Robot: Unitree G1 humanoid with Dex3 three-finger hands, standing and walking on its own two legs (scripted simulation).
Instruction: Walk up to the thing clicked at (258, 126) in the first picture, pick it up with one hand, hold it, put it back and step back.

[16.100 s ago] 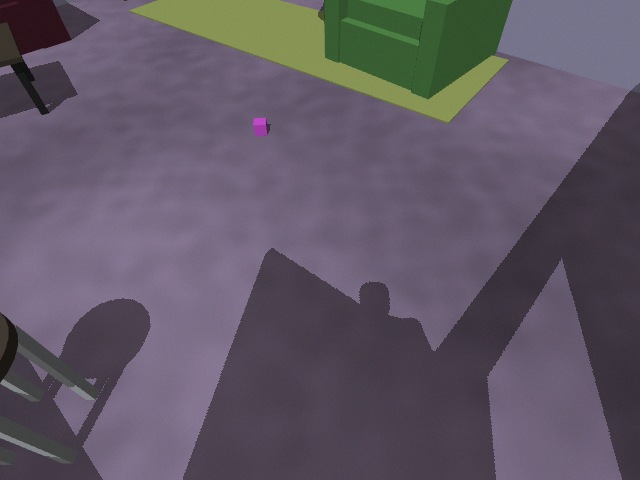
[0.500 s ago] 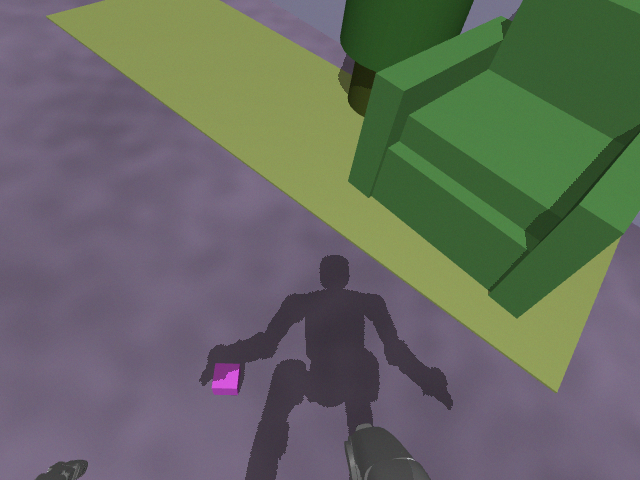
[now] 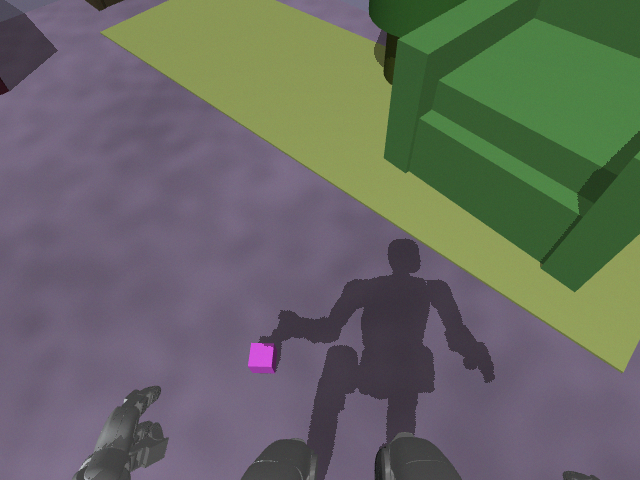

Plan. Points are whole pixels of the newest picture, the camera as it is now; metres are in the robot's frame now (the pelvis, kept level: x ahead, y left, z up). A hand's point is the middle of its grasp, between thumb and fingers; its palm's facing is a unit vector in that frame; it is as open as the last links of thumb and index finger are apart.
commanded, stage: walk up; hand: left
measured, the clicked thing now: (263, 358) +0.46 +0.24 -0.71
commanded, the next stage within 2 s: none
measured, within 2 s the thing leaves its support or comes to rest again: neither
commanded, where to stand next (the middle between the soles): +0.07 +0.02 m, yaw -2 degrees
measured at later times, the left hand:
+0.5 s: hand out of the picture -0.01 +0.31 -0.13, palm faces -0.07 -0.94 -0.33, open 7.4 cm
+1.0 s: hand (144, 469) +0.14 +0.26 -0.10, palm faces -0.04 -0.88 -0.48, open 7.4 cm
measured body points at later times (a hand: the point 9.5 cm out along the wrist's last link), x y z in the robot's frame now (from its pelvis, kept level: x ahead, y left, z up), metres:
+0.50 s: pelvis -0.03 +0.02 +0.03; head -0.03 +0.06 +0.48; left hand -0.01 +0.36 -0.11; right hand +0.00 -0.31 -0.06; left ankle -0.04 +0.14 -0.71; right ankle +0.01 -0.14 -0.66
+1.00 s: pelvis -0.01 -0.01 +0.01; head +0.03 -0.05 +0.45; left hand +0.14 +0.30 -0.07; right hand +0.02 -0.32 -0.14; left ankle +0.00 +0.16 -0.67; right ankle +0.07 -0.13 -0.71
